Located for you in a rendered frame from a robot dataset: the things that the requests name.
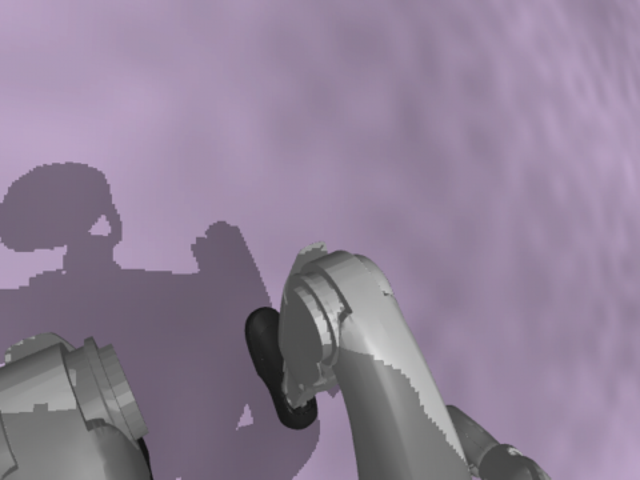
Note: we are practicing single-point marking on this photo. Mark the right robot foot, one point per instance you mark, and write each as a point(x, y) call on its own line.
point(261, 333)

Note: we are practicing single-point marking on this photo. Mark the right robot hand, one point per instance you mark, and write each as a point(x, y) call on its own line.
point(474, 439)

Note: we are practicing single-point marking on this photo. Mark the left robot foot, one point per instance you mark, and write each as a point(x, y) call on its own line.
point(145, 454)

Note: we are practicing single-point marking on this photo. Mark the right robot arm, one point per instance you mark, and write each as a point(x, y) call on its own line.
point(505, 462)

